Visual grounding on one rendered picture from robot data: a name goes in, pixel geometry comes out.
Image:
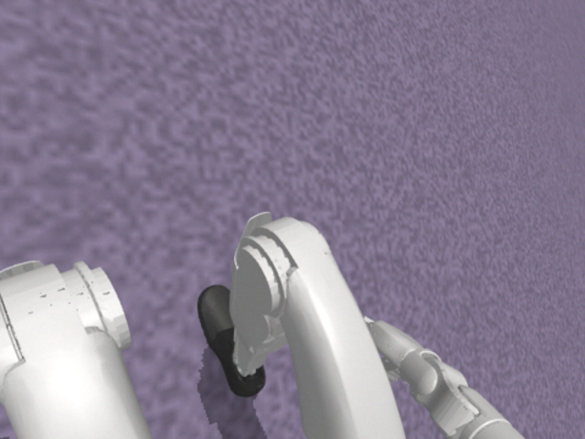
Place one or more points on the right robot arm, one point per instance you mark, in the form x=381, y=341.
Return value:
x=459, y=411

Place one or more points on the right robot hand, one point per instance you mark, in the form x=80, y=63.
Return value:
x=393, y=344

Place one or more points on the right robot foot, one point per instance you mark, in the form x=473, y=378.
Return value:
x=215, y=319

